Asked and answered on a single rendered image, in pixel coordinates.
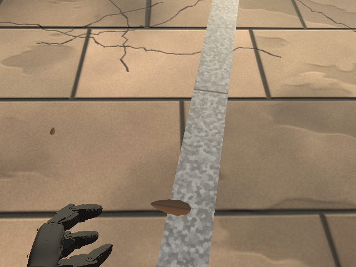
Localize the left robot hand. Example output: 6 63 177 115
27 204 113 267

